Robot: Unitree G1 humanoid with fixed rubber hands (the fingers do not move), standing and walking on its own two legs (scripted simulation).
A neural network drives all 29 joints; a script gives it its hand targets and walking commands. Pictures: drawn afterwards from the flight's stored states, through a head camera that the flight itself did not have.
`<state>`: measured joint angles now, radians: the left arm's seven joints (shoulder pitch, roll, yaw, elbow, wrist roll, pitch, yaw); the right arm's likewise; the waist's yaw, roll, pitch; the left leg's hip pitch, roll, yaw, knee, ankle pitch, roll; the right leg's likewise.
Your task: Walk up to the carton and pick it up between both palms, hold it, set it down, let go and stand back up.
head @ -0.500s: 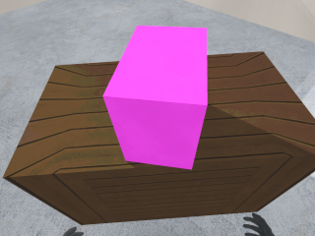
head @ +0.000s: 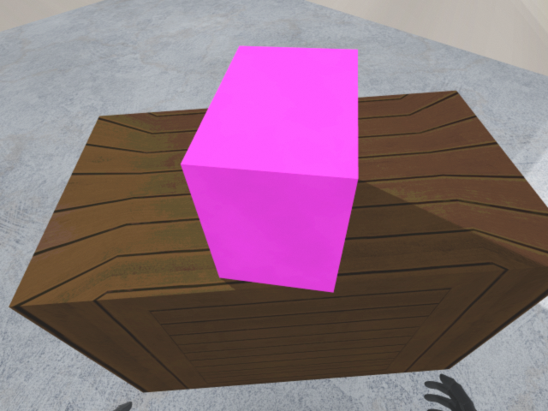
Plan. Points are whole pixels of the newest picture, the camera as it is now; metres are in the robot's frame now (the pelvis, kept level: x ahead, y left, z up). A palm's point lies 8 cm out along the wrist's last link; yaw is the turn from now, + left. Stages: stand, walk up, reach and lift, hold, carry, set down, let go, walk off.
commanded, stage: stand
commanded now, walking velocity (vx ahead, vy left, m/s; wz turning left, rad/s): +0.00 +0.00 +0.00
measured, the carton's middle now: (285, 168) +0.49 +0.00 +0.07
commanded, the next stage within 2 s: none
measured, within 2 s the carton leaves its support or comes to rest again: neither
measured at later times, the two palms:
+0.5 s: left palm out of the picture +0.07 +0.28 -0.10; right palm out of the picture +0.11 -0.25 -0.11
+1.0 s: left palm out of the picture +0.07 +0.28 -0.10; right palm out of the picture +0.10 -0.25 -0.11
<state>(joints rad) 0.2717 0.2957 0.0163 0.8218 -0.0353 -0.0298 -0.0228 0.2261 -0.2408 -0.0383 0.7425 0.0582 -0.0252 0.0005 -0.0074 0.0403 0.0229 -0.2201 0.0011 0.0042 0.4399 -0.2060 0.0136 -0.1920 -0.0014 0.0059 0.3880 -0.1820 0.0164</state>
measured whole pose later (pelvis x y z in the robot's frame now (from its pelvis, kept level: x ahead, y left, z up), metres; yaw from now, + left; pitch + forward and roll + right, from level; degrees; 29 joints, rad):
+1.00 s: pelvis -0.01 +0.00 +0.00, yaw +0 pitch -1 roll -1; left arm 0.27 0.30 0.02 0.85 -0.04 -0.03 -0.02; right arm 0.23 -0.24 -0.04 0.76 0.06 -0.03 0.00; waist -0.01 0.04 0.02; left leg -0.22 0.00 0.00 0.44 -0.20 0.01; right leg -0.19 0.00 0.01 0.39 -0.17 0.02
